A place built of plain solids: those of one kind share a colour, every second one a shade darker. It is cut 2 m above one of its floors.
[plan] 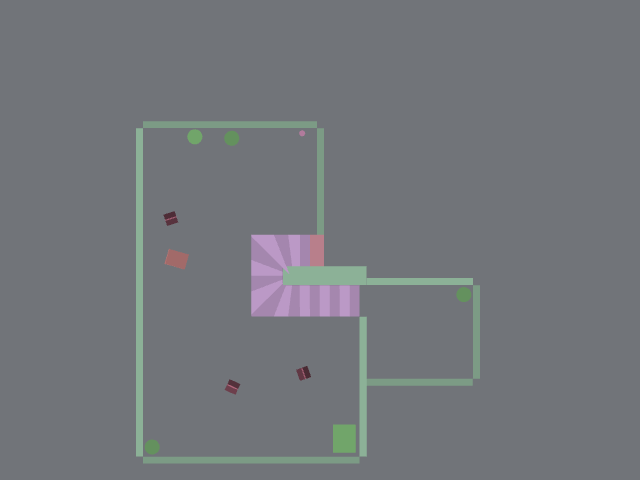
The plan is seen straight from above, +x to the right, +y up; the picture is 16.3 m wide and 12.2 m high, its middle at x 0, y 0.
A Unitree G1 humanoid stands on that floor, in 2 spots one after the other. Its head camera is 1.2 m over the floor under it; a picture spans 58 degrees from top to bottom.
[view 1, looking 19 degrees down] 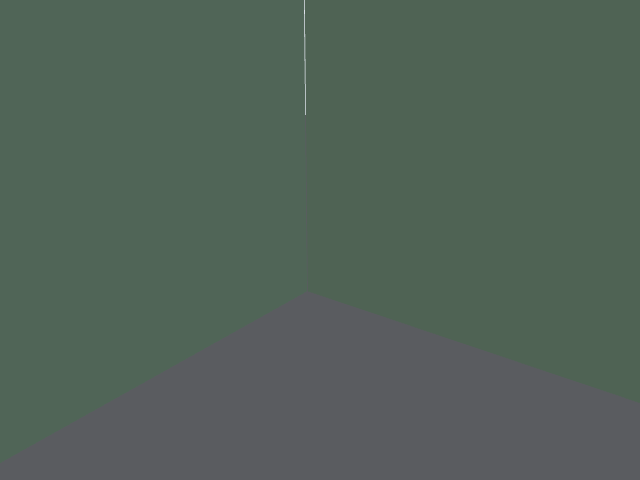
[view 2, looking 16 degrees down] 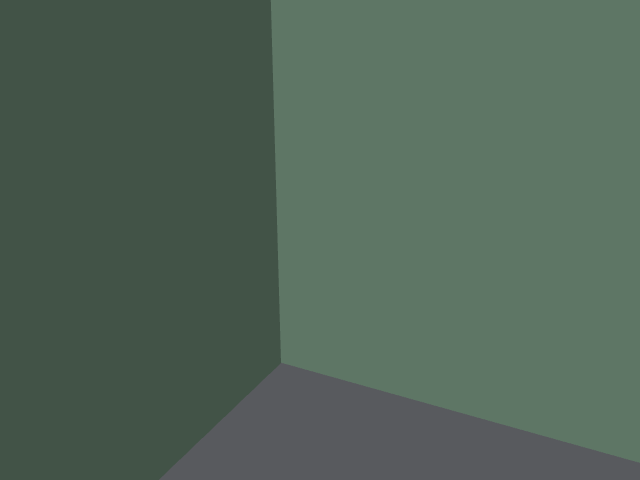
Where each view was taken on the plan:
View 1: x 2.33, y -1.59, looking -53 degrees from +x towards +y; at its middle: wall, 2.57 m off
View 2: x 2.84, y -2.50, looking -154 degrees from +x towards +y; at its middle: wall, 1.91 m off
